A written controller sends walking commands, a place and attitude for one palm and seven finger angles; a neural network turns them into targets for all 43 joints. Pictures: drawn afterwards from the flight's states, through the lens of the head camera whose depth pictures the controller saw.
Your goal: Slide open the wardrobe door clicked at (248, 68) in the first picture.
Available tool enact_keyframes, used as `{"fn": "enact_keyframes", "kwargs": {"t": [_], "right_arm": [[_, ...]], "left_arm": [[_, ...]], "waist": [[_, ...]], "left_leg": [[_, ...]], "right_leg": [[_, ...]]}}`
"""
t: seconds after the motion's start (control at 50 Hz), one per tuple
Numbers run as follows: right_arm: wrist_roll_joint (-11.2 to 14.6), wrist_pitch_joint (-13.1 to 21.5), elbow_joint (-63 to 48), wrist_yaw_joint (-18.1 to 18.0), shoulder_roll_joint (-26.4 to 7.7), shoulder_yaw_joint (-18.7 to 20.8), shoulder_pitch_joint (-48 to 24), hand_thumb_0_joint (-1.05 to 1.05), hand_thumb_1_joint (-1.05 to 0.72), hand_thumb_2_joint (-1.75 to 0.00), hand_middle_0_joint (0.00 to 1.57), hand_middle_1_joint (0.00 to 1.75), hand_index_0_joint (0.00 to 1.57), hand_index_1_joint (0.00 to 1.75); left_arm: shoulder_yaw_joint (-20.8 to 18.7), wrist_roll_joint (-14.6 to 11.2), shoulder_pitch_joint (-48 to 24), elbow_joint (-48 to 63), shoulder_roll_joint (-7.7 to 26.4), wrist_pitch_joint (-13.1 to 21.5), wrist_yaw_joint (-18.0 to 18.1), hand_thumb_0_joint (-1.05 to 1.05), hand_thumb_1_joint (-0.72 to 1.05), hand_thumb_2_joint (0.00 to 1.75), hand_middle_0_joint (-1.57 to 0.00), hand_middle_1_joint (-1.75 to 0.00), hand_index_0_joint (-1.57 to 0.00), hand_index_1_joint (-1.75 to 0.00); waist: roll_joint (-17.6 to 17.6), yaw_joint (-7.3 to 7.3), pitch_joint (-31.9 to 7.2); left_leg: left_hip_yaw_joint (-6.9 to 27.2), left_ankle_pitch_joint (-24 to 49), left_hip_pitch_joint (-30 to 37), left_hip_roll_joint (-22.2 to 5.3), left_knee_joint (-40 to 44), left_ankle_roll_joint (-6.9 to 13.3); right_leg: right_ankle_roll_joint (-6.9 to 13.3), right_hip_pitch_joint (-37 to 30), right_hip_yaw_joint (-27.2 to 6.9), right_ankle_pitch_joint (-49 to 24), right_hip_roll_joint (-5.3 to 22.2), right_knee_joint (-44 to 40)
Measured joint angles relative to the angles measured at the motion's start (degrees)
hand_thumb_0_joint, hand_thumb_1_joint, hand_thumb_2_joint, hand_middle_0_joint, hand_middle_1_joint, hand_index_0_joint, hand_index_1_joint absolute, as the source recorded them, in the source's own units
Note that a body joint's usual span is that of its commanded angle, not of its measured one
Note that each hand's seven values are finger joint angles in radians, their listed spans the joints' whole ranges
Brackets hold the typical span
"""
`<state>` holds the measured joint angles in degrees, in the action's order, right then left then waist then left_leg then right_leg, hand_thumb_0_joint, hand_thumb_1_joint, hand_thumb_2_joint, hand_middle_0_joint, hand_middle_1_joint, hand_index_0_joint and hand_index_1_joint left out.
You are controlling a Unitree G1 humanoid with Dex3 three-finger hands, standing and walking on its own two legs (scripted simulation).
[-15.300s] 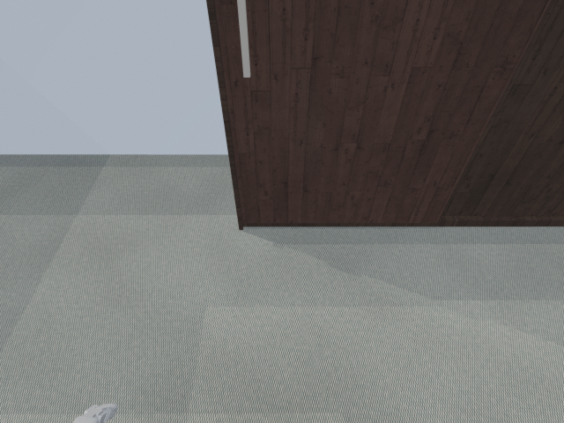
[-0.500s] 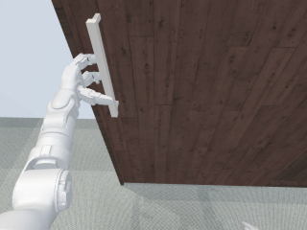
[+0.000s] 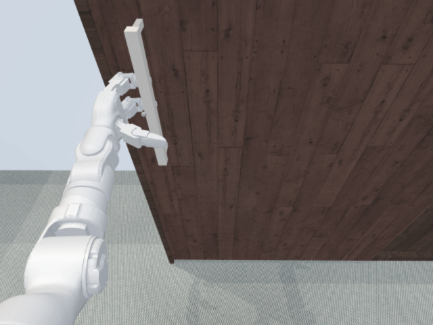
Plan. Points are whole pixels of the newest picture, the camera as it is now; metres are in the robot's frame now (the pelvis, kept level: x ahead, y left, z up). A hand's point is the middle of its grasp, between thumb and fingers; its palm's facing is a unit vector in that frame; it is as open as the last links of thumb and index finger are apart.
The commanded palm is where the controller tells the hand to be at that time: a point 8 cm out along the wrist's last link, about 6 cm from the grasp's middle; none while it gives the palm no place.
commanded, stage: slide the fingers in behind the handle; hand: left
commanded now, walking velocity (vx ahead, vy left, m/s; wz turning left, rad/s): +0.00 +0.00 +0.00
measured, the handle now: (152, 104) +0.49 +0.13 +0.17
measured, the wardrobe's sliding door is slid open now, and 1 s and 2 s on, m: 0.00 0.00 0.00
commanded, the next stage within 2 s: grip the handle and tug to test in 1.50 s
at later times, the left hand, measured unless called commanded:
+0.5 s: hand (158, 115) +0.45 +0.12 +0.17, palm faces -0.02 -1.00 +0.01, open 14.0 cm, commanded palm +0.42 +0.17 +0.17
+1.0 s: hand (160, 119) +0.44 +0.11 +0.17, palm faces +0.00 -1.00 +0.00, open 14.1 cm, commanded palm +0.41 +0.15 +0.17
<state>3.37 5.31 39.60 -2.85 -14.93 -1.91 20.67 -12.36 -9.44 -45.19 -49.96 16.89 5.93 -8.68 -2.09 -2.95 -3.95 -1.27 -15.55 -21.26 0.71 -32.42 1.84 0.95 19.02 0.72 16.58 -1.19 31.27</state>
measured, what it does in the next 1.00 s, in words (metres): stands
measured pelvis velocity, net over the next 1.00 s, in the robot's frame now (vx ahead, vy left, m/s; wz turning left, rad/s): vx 0.01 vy -0.01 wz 0.01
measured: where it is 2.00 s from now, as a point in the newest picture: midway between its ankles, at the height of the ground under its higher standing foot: outside the picture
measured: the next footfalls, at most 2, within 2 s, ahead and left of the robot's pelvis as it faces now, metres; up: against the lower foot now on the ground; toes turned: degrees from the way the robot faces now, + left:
none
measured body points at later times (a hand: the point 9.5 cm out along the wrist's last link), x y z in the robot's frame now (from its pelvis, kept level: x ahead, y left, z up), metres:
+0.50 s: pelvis +0.00 -0.01 +0.00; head +0.01 -0.01 +0.45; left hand +0.44 +0.17 +0.17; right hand +0.11 -0.25 -0.11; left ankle +0.01 +0.10 -0.73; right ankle -0.01 -0.11 -0.73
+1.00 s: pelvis +0.01 -0.01 +0.00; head +0.01 -0.02 +0.45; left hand +0.43 +0.16 +0.17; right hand +0.13 -0.26 -0.11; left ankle +0.01 +0.10 -0.73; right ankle -0.01 -0.11 -0.73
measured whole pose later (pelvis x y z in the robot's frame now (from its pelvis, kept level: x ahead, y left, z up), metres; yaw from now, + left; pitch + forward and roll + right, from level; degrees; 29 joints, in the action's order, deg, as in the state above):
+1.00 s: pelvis +0.01 -0.01 +0.00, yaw +0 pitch +3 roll +0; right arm 3.2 2.7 37.8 -3.2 -14.3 -1.4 16.0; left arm -8.6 -9.0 -40.2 -38.8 11.9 -1.7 -2.6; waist -2.1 -1.7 -3.2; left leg -0.5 -15.1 -18.1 0.2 -30.3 1.0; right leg 1.8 15.8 1.4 16.4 -1.8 29.2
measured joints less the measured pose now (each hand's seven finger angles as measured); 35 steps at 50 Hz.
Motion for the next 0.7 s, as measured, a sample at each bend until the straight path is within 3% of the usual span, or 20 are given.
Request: {"fn": "enact_keyframes", "kwargs": {"t": [0.2,0.34,0.48,0.7], "right_arm": [[0.1,-0.9,-1.6,-0.1,0.3,0.1,-2.2,0.02,-0.9,-0.9,0.2,0.3,0.2,0.3],[0.0,-0.5,-1.1,-0.6,0.5,0.0,-4.3,0.01,-0.9,-0.9,0.2,0.3,0.2,0.3],[-0.2,-1.2,-1.2,-0.5,0.8,-0.5,-4.5,0.01,-0.9,-0.9,0.2,0.3,0.2,0.3],[-0.2,-2.2,-1.1,0.1,0.5,0.5,-1.9,0.02,-0.9,-0.9,0.2,0.3,0.2,0.3]], "left_arm": [[0.9,0.7,4.1,6.6,-2.2,-3.9,2.6,-0.01,-0.5,0.3,-0.3,-1.21,-0.3,-1.2],[3.8,0.7,1.1,6.3,-3.4,-4.6,3.9,-0.01,-0.5,0.3,-0.3,-1.21,-0.3,-1.2],[2.4,1.0,-1.2,2.6,-3.5,-5.4,4.4,-0.01,-0.5,0.3,-0.3,-1.21,-0.3,-1.2],[2.3,0.5,4.5,9.0,-4.0,-4.4,4.0,-0.01,-0.5,0.3,-0.31,-1.21,-0.3,-1.21]], "waist": [[0.1,0.65,0.6],[0.3,1.13,1.4],[0.5,0.44,0.6],[-0.2,1.0,0.3]], "left_leg": [[-0.3,0.3,1.4,0.0,0.6,0.1],[0.8,0.7,1.0,0.2,0.6,-0.1],[0.6,0.7,0.7,0.0,1.1,-0.3],[0.2,-0.1,2.3,-0.5,1.5,-0.7]], "right_leg": [[-0.1,-1.3,-0.3,-0.3,0.0,-0.5],[0.1,-1.3,0.8,-0.4,0.2,-0.7],[0.3,-0.7,0.6,-0.3,0.0,-0.8],[0.7,-2.1,0.1,0.2,-0.6,-1.3]]}}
